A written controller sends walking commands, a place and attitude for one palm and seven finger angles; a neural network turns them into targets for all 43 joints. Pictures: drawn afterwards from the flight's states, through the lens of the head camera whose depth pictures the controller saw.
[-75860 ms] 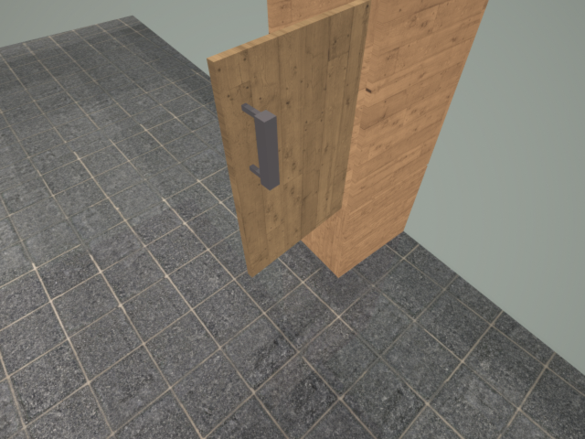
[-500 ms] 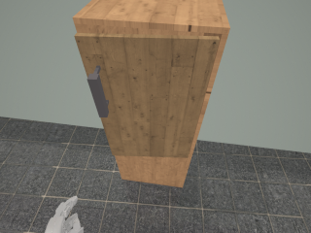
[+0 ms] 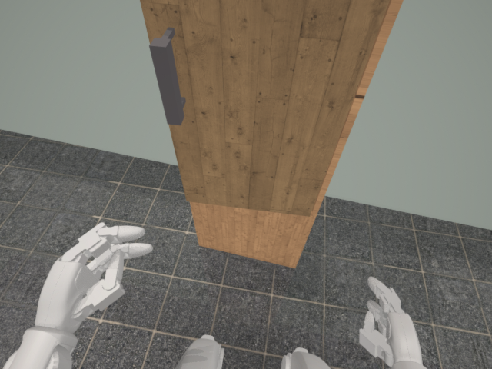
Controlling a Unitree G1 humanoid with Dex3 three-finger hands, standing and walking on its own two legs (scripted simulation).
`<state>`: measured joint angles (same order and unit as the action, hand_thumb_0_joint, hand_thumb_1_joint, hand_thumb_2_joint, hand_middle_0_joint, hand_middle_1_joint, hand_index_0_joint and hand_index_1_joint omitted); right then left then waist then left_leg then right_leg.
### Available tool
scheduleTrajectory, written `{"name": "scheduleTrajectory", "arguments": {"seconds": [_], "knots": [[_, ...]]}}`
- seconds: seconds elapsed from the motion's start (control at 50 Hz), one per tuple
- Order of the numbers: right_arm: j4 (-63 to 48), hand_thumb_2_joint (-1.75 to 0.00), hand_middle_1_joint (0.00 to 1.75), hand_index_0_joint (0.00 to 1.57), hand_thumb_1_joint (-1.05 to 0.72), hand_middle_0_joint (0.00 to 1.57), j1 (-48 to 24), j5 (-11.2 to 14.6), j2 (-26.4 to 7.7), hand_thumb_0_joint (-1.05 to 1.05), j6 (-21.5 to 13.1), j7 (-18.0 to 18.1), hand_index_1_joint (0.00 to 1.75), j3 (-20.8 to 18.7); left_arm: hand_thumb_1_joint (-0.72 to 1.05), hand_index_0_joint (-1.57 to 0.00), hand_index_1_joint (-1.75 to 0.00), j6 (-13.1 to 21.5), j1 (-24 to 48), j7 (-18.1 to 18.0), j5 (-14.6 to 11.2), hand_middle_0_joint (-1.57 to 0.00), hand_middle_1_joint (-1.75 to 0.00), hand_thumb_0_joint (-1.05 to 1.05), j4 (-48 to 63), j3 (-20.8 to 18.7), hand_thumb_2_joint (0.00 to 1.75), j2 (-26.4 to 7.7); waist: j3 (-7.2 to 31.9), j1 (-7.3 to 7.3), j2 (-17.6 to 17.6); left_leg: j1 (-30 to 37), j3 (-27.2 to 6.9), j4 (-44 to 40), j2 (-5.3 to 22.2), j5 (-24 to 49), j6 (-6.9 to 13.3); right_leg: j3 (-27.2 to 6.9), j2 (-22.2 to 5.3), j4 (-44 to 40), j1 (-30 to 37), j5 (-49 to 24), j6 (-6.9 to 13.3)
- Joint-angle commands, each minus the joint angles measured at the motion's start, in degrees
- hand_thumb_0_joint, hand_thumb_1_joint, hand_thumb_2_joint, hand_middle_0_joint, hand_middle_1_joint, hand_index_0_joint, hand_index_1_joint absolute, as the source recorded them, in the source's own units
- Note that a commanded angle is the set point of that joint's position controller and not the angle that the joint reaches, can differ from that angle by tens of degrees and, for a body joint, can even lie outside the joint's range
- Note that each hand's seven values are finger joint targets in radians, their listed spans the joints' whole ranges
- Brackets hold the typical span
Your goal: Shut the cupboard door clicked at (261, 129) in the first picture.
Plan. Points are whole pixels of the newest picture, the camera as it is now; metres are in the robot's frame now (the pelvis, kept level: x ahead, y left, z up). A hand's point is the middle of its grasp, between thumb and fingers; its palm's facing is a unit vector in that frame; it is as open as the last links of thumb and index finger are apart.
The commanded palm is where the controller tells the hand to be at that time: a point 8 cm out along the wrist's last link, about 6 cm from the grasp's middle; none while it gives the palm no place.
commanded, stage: raise the hand and make a fist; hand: left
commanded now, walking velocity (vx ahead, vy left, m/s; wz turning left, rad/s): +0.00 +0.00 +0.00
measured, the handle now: (172, 78) +0.54 +0.20 +0.17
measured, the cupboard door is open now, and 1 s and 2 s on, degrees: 6 6 6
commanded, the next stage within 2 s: bring the fist close to the handle in 1.30 s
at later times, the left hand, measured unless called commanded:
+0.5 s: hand (100, 239) +0.25 +0.22 +0.12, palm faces +0.00 -1.00 -0.04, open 3.2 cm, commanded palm +0.22 +0.27 +0.13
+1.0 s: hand (101, 199) +0.28 +0.21 +0.17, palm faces -0.01 -1.00 -0.05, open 3.1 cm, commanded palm +0.24 +0.26 +0.17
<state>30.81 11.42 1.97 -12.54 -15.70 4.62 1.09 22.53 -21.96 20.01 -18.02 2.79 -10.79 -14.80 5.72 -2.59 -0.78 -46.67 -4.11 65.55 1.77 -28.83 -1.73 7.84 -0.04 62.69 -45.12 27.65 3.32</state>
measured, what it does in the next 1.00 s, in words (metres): rises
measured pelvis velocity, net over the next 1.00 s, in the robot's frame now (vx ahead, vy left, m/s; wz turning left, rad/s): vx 0.04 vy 0.02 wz -0.01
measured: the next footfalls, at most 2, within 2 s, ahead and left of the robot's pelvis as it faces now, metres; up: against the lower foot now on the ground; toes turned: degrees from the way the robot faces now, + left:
none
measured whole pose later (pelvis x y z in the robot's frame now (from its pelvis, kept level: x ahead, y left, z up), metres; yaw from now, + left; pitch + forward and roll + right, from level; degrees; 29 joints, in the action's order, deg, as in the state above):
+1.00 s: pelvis +0.04 +0.02 +0.06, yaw -1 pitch +2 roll -1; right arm 32.0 15.9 2.4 -14.1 -13.8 4.4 3.9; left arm 3.3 -16.4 14.0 -17.1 10.4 -11.9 -15.5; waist 3.8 -1.5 -2.5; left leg -22.8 -0.8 43.2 0.3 -22.8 0.5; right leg 4.7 -0.8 40.9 -22.2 21.1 0.6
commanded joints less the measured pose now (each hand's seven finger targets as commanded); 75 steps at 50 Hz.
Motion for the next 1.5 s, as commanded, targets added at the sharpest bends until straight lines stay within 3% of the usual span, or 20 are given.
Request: {"name": "scheduleTrajectory", "arguments": {"seconds": [0.0,0.02,0.1,0.18,0.22,0.34,0.5,0.84,0.9,0.92,0.96,1.02,1.1,1.14,1.22,1.28,1.32,1.38,1.44,1.48], "knots": [[-10.07,-0.9,0.3,0.2,-0.9,0.2,-1.07,0.55,-7.18,0.0,-2.43,0.91,0.3,-3.3,0.9,-0.77,-0.92,-4.19,1.29,-2.06,-1.21,-0.77,-0.92,0.0,11.5,-6.79,0.9,-9.17,9.24,1.07,-0.41,5.02,2.55,-13.04,-2.5,6.64,3.11,-12.08,-1.32,-20.52,12.65,6.15,-3.07],[-10.08,-0.9,0.3,0.2,-0.9,0.2,-1.72,0.25,-6.79,0.0,-2.23,0.85,0.3,-3.11,0.9,-0.79,-0.94,-4.93,-0.2,-3.08,-1.44,-0.79,-0.94,0.0,10.63,-8.36,0.9,-9.47,9.17,0.22,1.29,4.78,2.32,-13.57,-2.51,7.62,3.02,-11.63,-1.11,-20.47,14.13,5.41,-2.98],[-9.96,-0.9,0.3,0.2,-0.9,0.2,-0.84,-0.34,-6.72,0.0,-2.47,0.15,0.3,-2.84,0.9,-0.86,-1.02,-3.58,0.18,-5.33,-1.35,-0.86,-1.02,0.0,12.36,-7.61,0.9,-7.62,7.69,0.79,2.31,6.7,2.02,-16.06,-2.34,9.61,2.67,-9.57,-0.99,-20.1,14.27,0.91,-3.07],[-9.81,-0.9,0.3,0.2,-0.9,0.2,0.34,-0.51,-7.68,0.0,-3.51,-0.35,0.3,-2.49,0.9,-0.93,-1.1,-1.6,0.16,-5.43,-0.39,-0.93,-1.1,0.0,14.44,-3.84,0.9,-5.7,6.95,1.57,-0.99,10.71,1.65,-18.63,-2.19,10.73,2.8,-6.16,0.05,-18.4,13.1,-3.51,-2.43],[-9.59,-0.9,0.3,0.2,-0.9,0.2,0.69,-0.62,-8.03,0.0,-3.97,-0.31,0.3,-2.7,0.9,-0.97,-1.14,-1.39,0.36,-5.53,-0.21,-0.97,-1.14,0.0,15.72,-3.71,0.9,-6.2,8.09,1.74,-0.61,12.39,1.44,-19.07,-2.16,12.27,2.99,-5.45,0.32,-17.93,14.08,-6.56,-2.37],[-9.95,-0.9,0.3,0.2,-0.9,0.2,1.26,-0.44,-8.33,0.0,-3.64,-0.43,0.3,-2.53,0.9,-1.08,-1.26,-2.88,0.78,-7.1,0.78,-1.08,-1.26,0.0,20.55,-3.79,0.9,-6.71,8.96,1.2,-4.29,16.79,0.66,-21.99,-1.82,15.89,2.4,-3.03,0.77,-16.94,15.88,-12.03,-1.91],[-10.53,-0.9,0.3,0.2,-0.9,0.2,1.54,-0.25,-8.19,0.0,-1.81,-0.74,0.3,-1.7,0.9,-1.23,-1.42,-7.38,2.19,-8.2,1.69,-1.23,-1.42,0.0,22.29,-2.41,0.9,-5.78,6.94,1.62,-4.58,20.69,0.09,-24.49,-1.21,20.33,1.57,-2.01,1.12,-18.59,18.19,-16.74,-1.99],[-9.16,-0.9,0.3,0.2,-0.9,0.2,-0.82,0.49,-7.88,0.0,-1.36,0.13,0.3,-0.04,0.9,-1.3,-1.5,-14.79,12.73,-6.63,0.79,-1.3,-1.5,0.0,21.87,-4.69,0.9,-8.04,5.74,1.16,-2.57,25.96,1.25,-29.42,-1.83,20.22,2.32,-3.22,0.67,-25.87,25.79,-19.05,-2.21],[-8.65,-0.9,0.3,0.2,-0.9,0.2,-1.11,0.67,-7.88,0.0,-1.63,0.36,0.3,-0.03,0.9,-1.3,-1.5,-16.07,12.41,-6.3,0.25,-1.3,-1.5,0.0,19.76,-4.87,0.9,-7.48,3.93,0.84,-2.41,26.12,1.78,-30.23,-2.08,19.07,2.31,-3.51,0.52,-27.33,25.97,-18.21,-2.31],[-8.42,-0.9,0.3,0.2,-0.9,0.2,-1.12,0.62,-8.01,0.0,-1.63,0.37,0.3,-0.04,0.9,-1.3,-1.5,-16.62,10.88,-6.39,0.18,-1.3,-1.5,0.0,17.5,-5.67,0.9,-7.97,2.74,0.66,0.27,25.25,1.81,-30.3,-2.03,18.73,2.47,-3.74,0.48,-27.99,26.42,-17.7,-2.41],[-8.65,-0.9,0.3,0.2,-0.9,0.2,-1.5,0.71,-8.0,0.0,-1.68,0.39,0.3,-0.21,0.9,-1.3,-1.5,-16.96,10.78,-6.12,0.03,-1.3,-1.5,0.0,17.45,-5.0,0.9,-7.11,2.06,0.61,0.28,25.0,2.4,-30.5,-2.27,18.02,2.56,-4.36,0.18,-28.79,26.29,-17.0,-2.66],[-8.59,-0.9,0.3,0.2,-0.9,0.2,-1.52,0.53,-8.06,0.0,-1.78,0.35,0.3,-0.35,0.9,-1.3,-1.5,-16.56,10.91,-6.57,0.22,-1.3,-1.5,0.0,18.0,-5.53,0.9,-7.9,2.38,0.6,0.93,24.98,2.74,-30.28,-2.35,17.72,2.72,-5.26,-0.08,-29.62,27.11,-15.81,-2.78],[-8.41,-0.9,0.3,0.2,-0.9,0.2,-1.25,0.2,-7.77,0.0,-2.35,0.13,0.3,-0.63,0.9,-1.3,-1.5,-13.78,12.33,-7.43,0.69,-1.3,-1.5,0.0,21.23,-5.79,0.9,-8.01,4.82,0.7,-1.96,26.7,3.25,-29.86,-2.67,19.75,2.69,-5.5,-0.16,-28.81,27.71,-18.96,-2.78],[-8.21,-0.9,0.3,0.2,-0.9,0.2,-1.28,0.14,-7.85,0.0,-2.41,0.12,0.3,-0.68,0.9,-1.3,-1.5,-13.11,12.44,-7.57,0.65,-1.3,-1.5,0.0,20.07,-5.71,0.9,-8.01,3.58,1.05,-0.11,25.53,3.34,-29.59,-2.61,18.54,2.84,-6.24,-0.34,-29.55,27.3,-17.33,-3.05],[-7.65,-0.9,0.3,0.2,-0.9,0.2,-1.18,0.18,-8.1,0.0,-2.37,0.18,0.3,-0.81,0.9,-1.3,-1.5,-12.84,11.34,-7.1,0.62,-1.3,-1.5,0.0,17.96,-5.77,0.9,-8.26,2.85,1.06,0.44,24.71,3.52,-29.0,-2.68,17.88,2.86,-7.55,-0.82,-30.41,27.55,-15.97,-3.2],[-7.89,-0.9,0.3,0.2,-0.9,0.2,-1.49,0.3,-7.95,0.0,-2.49,0.23,0.3,-0.9,0.9,-1.3,-1.5,-12.87,12.19,-6.67,0.59,-1.3,-1.5,0.0,19.25,-5.12,0.9,-7.79,3.98,1.0,-1.7,25.74,3.72,-29.18,-2.81,17.93,2.86,-7.47,-0.86,-30.32,27.44,-16.37,-3.2],[-7.63,-0.9,0.3,0.2,-0.9,0.2,-1.1,0.13,-8.18,0.0,-2.36,0.28,0.3,-0.83,0.9,-1.3,-1.5,-13.01,11.09,-6.54,0.36,-1.3,-1.5,0.0,17.93,-5.87,0.9,-8.35,3.89,1.11,1.31,25.03,3.61,-28.79,-2.69,18.4,2.97,-7.69,-0.87,-30.42,28.0,-17.1,-3.48],[-7.69,-0.9,0.3,0.2,-0.9,0.2,-1.6,0.19,-7.94,0.0,-2.36,0.32,0.3,-0.83,0.9,-1.3,-1.5,-12.73,12.2,-6.33,-0.01,-1.3,-1.5,0.0,18.41,-5.42,0.9,-7.53,3.41,1.1,0.4,25.0,3.61,-28.84,-2.79,17.94,2.83,-7.9,-1.04,-30.55,27.52,-16.57,-3.48],[-6.8,-0.9,0.3,0.2,-0.9,0.2,-1.6,0.26,-8.1,0.0,-2.17,0.66,0.3,-0.74,0.9,-1.3,-1.5,-12.53,20.06,-6.91,0.85,-1.3,-1.5,0.0,17.0,-3.67,0.9,-7.41,1.73,2.73,0.33,25.23,3.36,-28.9,-2.64,16.4,3.06,-7.63,-0.78,-30.82,25.26,-14.14,-3.57],[-6.19,-0.9,0.3,0.2,-0.9,0.2,-1.63,0.33,-8.18,0.0,-2.24,0.89,0.3,-0.67,0.9,-1.3,-1.5,-12.51,22.81,-7.19,1.14,-1.3,-1.5,0.0,15.47,-3.04,0.9,-7.08,1.98,2.71,-1.05,26.09,3.03,-29.36,-2.65,15.62,3.01,-7.04,-0.54,-30.57,24.64,-13.2,-3.24]]}}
